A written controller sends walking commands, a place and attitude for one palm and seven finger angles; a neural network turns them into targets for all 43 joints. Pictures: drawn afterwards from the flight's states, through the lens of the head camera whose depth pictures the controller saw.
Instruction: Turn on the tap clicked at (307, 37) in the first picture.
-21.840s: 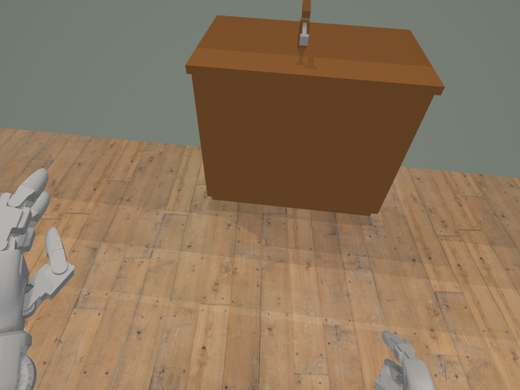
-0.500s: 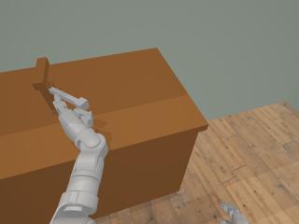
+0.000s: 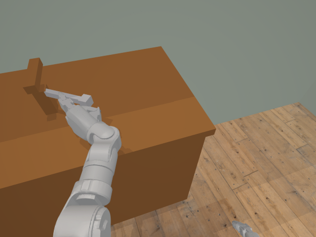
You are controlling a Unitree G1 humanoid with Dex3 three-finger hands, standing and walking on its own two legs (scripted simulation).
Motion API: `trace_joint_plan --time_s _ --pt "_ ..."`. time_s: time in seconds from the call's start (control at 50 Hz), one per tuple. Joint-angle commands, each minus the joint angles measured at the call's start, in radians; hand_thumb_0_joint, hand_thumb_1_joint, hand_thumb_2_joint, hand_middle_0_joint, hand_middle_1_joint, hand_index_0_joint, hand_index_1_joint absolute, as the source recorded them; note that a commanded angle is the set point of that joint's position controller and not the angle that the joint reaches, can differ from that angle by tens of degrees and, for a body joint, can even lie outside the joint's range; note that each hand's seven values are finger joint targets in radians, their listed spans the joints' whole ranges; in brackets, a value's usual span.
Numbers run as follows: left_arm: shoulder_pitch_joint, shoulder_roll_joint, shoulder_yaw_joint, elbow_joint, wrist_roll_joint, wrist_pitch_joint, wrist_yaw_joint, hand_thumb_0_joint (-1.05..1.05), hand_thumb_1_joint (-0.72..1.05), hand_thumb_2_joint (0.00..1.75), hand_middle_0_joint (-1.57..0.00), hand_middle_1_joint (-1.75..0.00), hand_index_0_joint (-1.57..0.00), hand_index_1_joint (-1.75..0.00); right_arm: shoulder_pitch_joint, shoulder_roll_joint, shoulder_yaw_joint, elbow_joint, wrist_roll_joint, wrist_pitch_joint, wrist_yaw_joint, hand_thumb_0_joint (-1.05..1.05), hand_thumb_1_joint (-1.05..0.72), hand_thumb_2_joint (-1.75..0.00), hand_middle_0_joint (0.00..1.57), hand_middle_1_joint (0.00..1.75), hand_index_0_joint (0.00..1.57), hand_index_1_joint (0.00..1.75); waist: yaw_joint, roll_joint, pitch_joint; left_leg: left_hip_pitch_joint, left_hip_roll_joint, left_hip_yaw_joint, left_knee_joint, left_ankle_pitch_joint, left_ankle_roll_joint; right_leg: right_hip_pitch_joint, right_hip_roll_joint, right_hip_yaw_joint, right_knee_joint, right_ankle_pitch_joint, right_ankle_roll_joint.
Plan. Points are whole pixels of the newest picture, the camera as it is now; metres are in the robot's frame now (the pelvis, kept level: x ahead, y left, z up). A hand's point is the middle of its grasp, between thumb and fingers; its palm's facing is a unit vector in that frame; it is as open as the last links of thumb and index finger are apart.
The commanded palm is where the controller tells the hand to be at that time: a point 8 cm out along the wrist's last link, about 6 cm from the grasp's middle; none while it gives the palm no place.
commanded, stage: push the lever round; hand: left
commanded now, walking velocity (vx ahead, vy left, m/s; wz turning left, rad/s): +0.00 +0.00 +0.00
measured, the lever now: (86, 101) +0.45 +0.22 +0.11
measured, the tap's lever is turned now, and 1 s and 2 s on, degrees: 55 80 80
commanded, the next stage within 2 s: lift the hand up off the lever in 0.68 s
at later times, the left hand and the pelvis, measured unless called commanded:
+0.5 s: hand (105, 101) +0.45 +0.16 +0.10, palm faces +0.80 -0.58 -0.13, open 7.8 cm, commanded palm +0.40 +0.18 +0.10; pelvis +0.00 -0.01 +0.00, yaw +0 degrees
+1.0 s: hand (106, 93) +0.48 +0.17 +0.11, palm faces +0.80 -0.59 -0.13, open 7.9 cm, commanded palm +0.42 +0.18 +0.11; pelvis +0.01 +0.00 +0.00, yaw -1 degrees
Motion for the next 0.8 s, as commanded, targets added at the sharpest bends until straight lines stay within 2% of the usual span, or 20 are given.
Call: trace_joint_plan --time_s 0.0,0.04,0.06,0.12,0.14,0.16,0.22,0.24,0.28,0.34,0.42,0.44,0.5,0.54,0.58,0.64,0.66,0.72,0.74,0.78 --pt "-0.480 0.060 -0.059 -0.176 0.047 -0.054 0.015 0.00 0.90 0.90 -0.15 -0.15 -0.15 -0.15 -0.056 -0.112 -0.039 -0.113 -0.003 -0.049 0.004 0.00 -0.90 -0.90 0.20 0.30 0.20 0.30 -0.032 -0.064 -0.298 0.132 -0.017 0.034 -0.041 0.216 0.040 0.100 -0.040 0.070 -0.129 0.268 0.057" --pt "-0.494 0.099 -0.014 -0.137 0.051 -0.050 0.027 0.00 0.90 0.90 -0.15 -0.15 -0.15 -0.15 -0.048 -0.119 -0.041 -0.099 -0.007 -0.051 0.005 0.00 -0.90 -0.90 0.20 0.30 0.20 0.30 -0.026 -0.065 -0.295 0.111 -0.020 0.030 -0.040 0.196 0.041 0.090 -0.038 0.073 -0.131 0.249 0.058" --pt "-0.529 0.078 -0.035 -0.127 0.052 -0.051 0.030 0.00 0.90 0.90 -0.15 -0.15 -0.15 -0.15 -0.048 -0.116 -0.038 -0.102 -0.006 -0.052 0.008 0.00 -0.90 -0.90 0.20 0.30 0.20 0.30 -0.042 -0.072 -0.288 0.108 -0.018 0.031 -0.042 0.187 0.042 0.080 -0.042 0.072 -0.131 0.233 0.060" --pt "-0.564 0.093 -0.015 -0.100 0.060 -0.056 0.039 0.00 0.90 0.90 -0.15 -0.15 -0.15 -0.15 -0.030 -0.116 -0.039 -0.099 -0.013 -0.058 0.012 0.00 -0.90 -0.90 0.20 0.30 0.20 0.30 -0.044 -0.084 -0.310 0.089 -0.023 0.039 -0.030 0.185 0.045 0.087 -0.046 0.078 -0.127 0.259 0.067" --pt "-0.553 0.157 0.045 -0.084 0.067 -0.057 0.045 0.00 0.90 0.90 -0.15 -0.15 -0.15 -0.15 -0.021 -0.124 -0.045 -0.089 -0.014 -0.056 0.008 0.00 -0.90 -0.90 0.20 0.30 0.20 0.30 -0.031 -0.069 -0.323 0.084 -0.022 0.037 -0.031 0.184 0.044 0.094 -0.042 0.081 -0.125 0.251 0.064" --pt "-0.572 0.122 0.013 -0.100 0.066 -0.060 0.043 0.00 0.90 0.90 -0.15 -0.15 -0.15 -0.15 -0.019 -0.118 -0.040 -0.100 -0.015 -0.056 0.012 0.00 -0.90 -0.90 0.20 0.30 0.20 0.30 -0.039 -0.064 -0.333 0.085 -0.025 0.041 -0.032 0.191 0.045 0.101 -0.046 0.082 -0.121 0.270 0.067" --pt "-0.584 0.129 0.019 -0.071 0.073 -0.060 0.041 0.00 0.90 0.90 -0.15 -0.15 -0.15 -0.15 -0.002 -0.119 -0.041 -0.100 -0.016 -0.054 0.014 0.00 -0.90 -0.90 0.20 0.30 0.20 0.30 -0.047 -0.077 -0.329 0.068 -0.023 0.045 -0.026 0.192 0.045 0.107 -0.053 0.086 -0.119 0.305 0.073" --pt "-0.555 0.167 0.062 -0.049 0.076 -0.059 0.044 0.00 0.90 0.90 -0.15 -0.15 -0.15 -0.15 0.005 -0.124 -0.048 -0.091 -0.017 -0.053 0.012 0.00 -0.90 -0.90 0.20 0.30 0.20 0.30 -0.036 -0.081 -0.328 0.065 -0.022 0.040 -0.030 0.191 0.045 0.105 -0.045 0.082 -0.120 0.288 0.069" --pt "-0.616 0.130 0.023 -0.049 0.075 -0.067 0.042 0.00 0.90 0.90 -0.15 -0.15 -0.15 -0.15 0.012 -0.122 -0.042 -0.093 -0.018 -0.056 0.016 0.00 -0.90 -0.90 0.20 0.30 0.20 0.30 -0.059 -0.087 -0.323 0.073 -0.021 0.042 -0.027 0.187 0.048 0.084 -0.046 0.080 -0.120 0.277 0.071" --pt "-0.588 0.191 0.088 -0.025 0.076 -0.071 0.047 0.00 0.90 0.90 -0.15 -0.15 -0.15 -0.15 0.027 -0.129 -0.048 -0.086 -0.020 -0.058 0.014 0.00 -0.90 -0.90 0.20 0.30 0.20 0.30 -0.041 -0.072 -0.337 0.056 -0.023 0.045 -0.028 0.184 0.048 0.105 -0.047 0.087 -0.121 0.300 0.074" --pt "-0.620 0.168 0.064 -0.030 0.077 -0.079 0.044 0.00 0.90 0.90 -0.15 -0.15 -0.15 -0.15 0.042 -0.127 -0.047 -0.094 -0.021 -0.057 0.020 0.00 -0.90 -0.90 0.20 0.30 0.20 0.30 -0.056 -0.081 -0.348 0.055 -0.024 0.050 -0.025 0.192 0.049 0.116 -0.054 0.091 -0.118 0.339 0.082" --pt "-0.586 0.206 0.106 -0.011 0.080 -0.078 0.046 0.00 0.90 0.90 -0.15 -0.15 -0.15 -0.15 0.049 -0.132 -0.054 -0.086 -0.023 -0.056 0.018 0.00 -0.90 -0.90 0.20 0.30 0.20 0.30 -0.045 -0.079 -0.351 0.053 -0.023 0.048 -0.027 0.195 0.050 0.119 -0.047 0.087 -0.117 0.329 0.078" --pt "-0.641 0.160 0.054 -0.005 0.083 -0.082 0.042 0.00 0.90 0.90 -0.15 -0.15 -0.15 -0.15 0.054 -0.130 -0.049 -0.086 -0.022 -0.056 0.025 0.00 -0.90 -0.90 0.20 0.30 0.20 0.30 -0.070 -0.074 -0.330 0.059 -0.021 0.049 -0.026 0.187 0.050 0.089 -0.047 0.083 -0.120 0.305 0.078" --pt "-0.625 0.219 0.115 0.012 0.083 -0.085 0.049 0.00 0.90 0.90 -0.15 -0.15 -0.15 -0.15 0.062 -0.136 -0.054 -0.078 -0.025 -0.060 0.022 0.00 -0.90 -0.90 0.20 0.30 0.20 0.30 -0.056 -0.070 -0.334 0.044 -0.025 0.051 -0.026 0.181 0.053 0.102 -0.046 0.089 -0.124 0.311 0.080" --pt "-0.659 0.188 0.082 0.027 0.083 -0.089 0.046 0.00 0.90 0.90 -0.15 -0.15 -0.15 -0.15 0.064 -0.132 -0.050 -0.081 -0.023 -0.058 0.024 0.00 -0.90 -0.90 0.20 0.30 0.20 0.30 -0.072 -0.087 -0.320 0.040 -0.023 0.052 -0.030 0.168 0.053 0.089 -0.047 0.087 -0.125 0.290 0.081" --pt "-0.677 0.246 0.132 0.080 0.090 -0.092 0.050 0.00 0.90 0.90 -0.15 -0.15 -0.15 -0.15 0.074 -0.140 -0.053 -0.066 -0.025 -0.057 0.019 0.00 -0.90 -0.90 0.20 0.30 0.20 0.30 -0.072 -0.074 -0.304 0.020 -0.023 0.051 -0.032 0.142 0.056 0.074 -0.044 0.092 -0.134 0.240 0.079" --pt "-0.703 0.212 0.099 0.094 0.090 -0.093 0.048 0.00 0.90 0.90 -0.15 -0.15 -0.15 -0.15 0.077 -0.137 -0.048 -0.069 -0.025 -0.058 0.021 0.00 -0.90 -0.90 0.20 0.30 0.20 0.30 -0.085 -0.074 -0.296 0.024 -0.023 0.055 -0.035 0.140 0.056 0.063 -0.045 0.090 -0.134 0.237 0.080" --pt "-0.734 0.228 0.114 0.133 0.096 -0.105 0.053 0.00 0.90 0.90 -0.15 -0.15 -0.15 -0.15 0.097 -0.139 -0.049 -0.062 -0.030 -0.060 0.023 0.00 -0.90 -0.90 0.20 0.30 0.20 0.30 -0.092 -0.083 -0.323 0.025 -0.021 0.053 -0.026 0.149 0.058 0.059 -0.045 0.090 -0.125 0.257 0.083" --pt "-0.726 0.263 0.151 0.135 0.100 -0.108 0.056 0.00 0.90 0.90 -0.15 -0.15 -0.15 -0.15 0.107 -0.144 -0.053 -0.057 -0.035 -0.059 0.023 0.00 -0.90 -0.90 0.20 0.30 0.20 0.30 -0.078 -0.060 -0.341 0.032 -0.023 0.052 -0.025 0.168 0.057 0.065 -0.041 0.086 -0.117 0.273 0.079" --pt "-0.724 0.254 0.145 0.126 0.097 -0.114 0.052 0.00 0.90 0.90 -0.15 -0.15 -0.15 -0.15 0.116 -0.139 -0.051 -0.071 -0.033 -0.055 0.028 0.00 -0.90 -0.90 0.20 0.30 0.20 0.30 -0.078 -0.061 -0.372 0.029 -0.024 0.055 -0.023 0.189 0.056 0.087 -0.045 0.089 -0.106 0.320 0.084"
